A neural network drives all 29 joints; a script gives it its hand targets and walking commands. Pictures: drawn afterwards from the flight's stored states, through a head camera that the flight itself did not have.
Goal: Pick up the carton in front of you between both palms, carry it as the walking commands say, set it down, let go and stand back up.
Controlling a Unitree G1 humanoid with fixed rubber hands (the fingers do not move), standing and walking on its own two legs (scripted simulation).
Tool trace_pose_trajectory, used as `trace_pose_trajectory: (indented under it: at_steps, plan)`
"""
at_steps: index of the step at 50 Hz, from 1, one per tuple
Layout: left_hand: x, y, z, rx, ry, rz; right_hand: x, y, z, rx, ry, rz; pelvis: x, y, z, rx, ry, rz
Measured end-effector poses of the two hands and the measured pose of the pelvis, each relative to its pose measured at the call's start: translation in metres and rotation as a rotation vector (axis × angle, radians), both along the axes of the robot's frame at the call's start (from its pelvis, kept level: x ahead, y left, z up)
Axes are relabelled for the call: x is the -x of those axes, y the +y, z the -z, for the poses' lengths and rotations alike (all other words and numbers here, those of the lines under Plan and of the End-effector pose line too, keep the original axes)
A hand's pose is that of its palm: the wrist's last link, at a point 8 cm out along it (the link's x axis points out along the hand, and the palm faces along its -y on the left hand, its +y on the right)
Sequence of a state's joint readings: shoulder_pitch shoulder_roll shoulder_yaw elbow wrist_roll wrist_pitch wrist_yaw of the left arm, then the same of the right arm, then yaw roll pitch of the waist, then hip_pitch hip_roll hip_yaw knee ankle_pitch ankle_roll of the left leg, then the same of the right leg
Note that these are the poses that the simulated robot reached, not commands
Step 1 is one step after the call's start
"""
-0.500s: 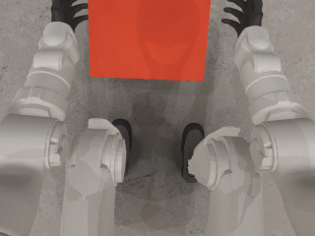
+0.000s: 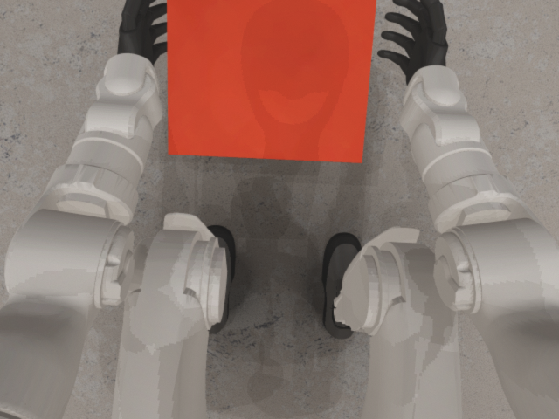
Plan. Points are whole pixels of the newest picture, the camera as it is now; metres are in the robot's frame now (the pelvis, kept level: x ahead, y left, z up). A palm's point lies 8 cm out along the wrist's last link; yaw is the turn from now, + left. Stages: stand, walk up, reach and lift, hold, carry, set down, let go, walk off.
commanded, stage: reach and lift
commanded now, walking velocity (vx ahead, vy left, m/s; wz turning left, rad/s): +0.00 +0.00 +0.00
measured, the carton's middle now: (268, 83) +0.49 +0.05 -0.25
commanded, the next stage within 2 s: none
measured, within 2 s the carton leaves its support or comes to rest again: leaves its support in 0.30 s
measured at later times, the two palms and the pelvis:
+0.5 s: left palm (137, 42) +0.49 +0.18 -0.12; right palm (442, 51) +0.51 -0.12 -0.10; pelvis -0.01 -0.01 +0.00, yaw +2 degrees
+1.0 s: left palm out of the picture +0.45 +0.19 +0.07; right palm out of the picture +0.48 -0.11 +0.08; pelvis +0.01 -0.02 +0.13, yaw +4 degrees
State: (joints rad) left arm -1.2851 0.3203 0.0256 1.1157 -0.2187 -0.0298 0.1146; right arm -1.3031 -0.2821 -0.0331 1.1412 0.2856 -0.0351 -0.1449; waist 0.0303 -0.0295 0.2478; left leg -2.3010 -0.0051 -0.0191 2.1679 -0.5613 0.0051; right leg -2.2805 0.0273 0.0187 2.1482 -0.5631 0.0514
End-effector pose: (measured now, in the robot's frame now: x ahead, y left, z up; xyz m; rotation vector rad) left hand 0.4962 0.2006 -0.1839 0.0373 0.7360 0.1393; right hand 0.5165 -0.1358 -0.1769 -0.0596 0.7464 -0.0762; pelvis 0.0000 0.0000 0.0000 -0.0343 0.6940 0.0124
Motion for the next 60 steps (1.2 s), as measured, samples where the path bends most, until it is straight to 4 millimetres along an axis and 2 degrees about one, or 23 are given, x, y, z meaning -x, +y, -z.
trace_pose_trajectory:
  at_steps: [4, 6, 14, 19, 23, 28, 35, 46, 60]
  plan:
    - [-0.003, -0.007, -0.003, 0.000, -0.009, -0.004, -0.007, 0.025, -0.002, -0.040, -0.021, -0.027, 0.003, -0.002, -0.002, -0.012, 0.008, 0.001]
    - [-0.003, -0.007, -0.001, -0.004, 0.003, -0.018, -0.009, 0.028, -0.001, -0.031, -0.025, -0.005, 0.004, -0.003, -0.002, -0.016, 0.008, 0.000]
    - [-0.011, -0.009, -0.002, -0.002, 0.024, -0.008, -0.015, 0.029, -0.002, -0.023, -0.021, 0.015, 0.007, -0.008, 0.008, -0.025, -0.019, -0.005]
    - [-0.009, -0.017, -0.016, 0.025, -0.022, -0.020, -0.018, 0.021, -0.026, -0.024, -0.071, 0.018, 0.006, -0.009, 0.014, -0.019, -0.044, -0.016]
    - [-0.002, -0.022, -0.048, 0.045, -0.052, -0.026, -0.004, 0.016, -0.056, -0.058, -0.100, 0.061, 0.008, -0.011, 0.008, -0.020, -0.061, -0.023]
    - [0.017, -0.018, -0.100, 0.029, -0.056, -0.040, 0.013, 0.020, -0.101, -0.087, -0.105, 0.065, 0.012, -0.014, -0.013, -0.024, -0.055, -0.016]
    - [0.031, -0.004, -0.169, 0.034, -0.068, -0.094, 0.014, 0.034, -0.171, -0.079, -0.118, 0.017, 0.013, -0.018, -0.050, -0.024, -0.019, -0.039]
    - [0.047, -0.007, -0.231, 0.044, -0.044, -0.100, 0.028, 0.033, -0.236, -0.080, -0.097, 0.006, -0.001, -0.018, -0.112, -0.013, 0.035, -0.050]
    - [0.055, -0.017, -0.320, 0.059, -0.065, -0.079, 0.048, 0.021, -0.322, -0.094, -0.119, 0.050, -0.024, -0.010, -0.183, -0.022, -0.033, -0.052]
